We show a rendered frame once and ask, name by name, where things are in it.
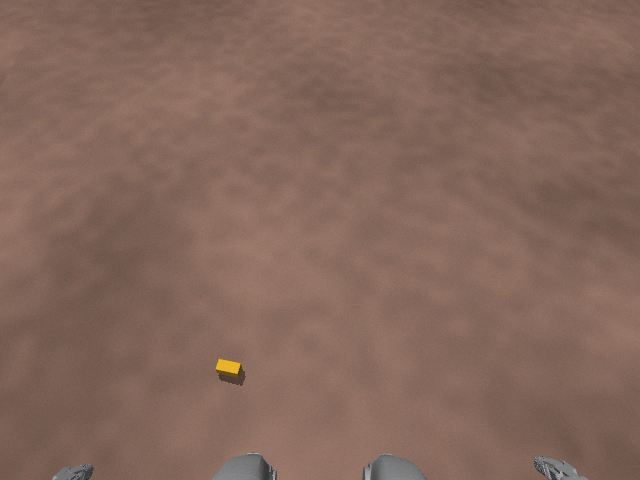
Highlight right robot hand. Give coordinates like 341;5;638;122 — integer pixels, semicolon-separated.
534;456;589;480

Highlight small box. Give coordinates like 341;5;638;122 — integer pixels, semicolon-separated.
216;359;242;378

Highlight left robot hand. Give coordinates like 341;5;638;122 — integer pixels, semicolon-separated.
52;464;94;480

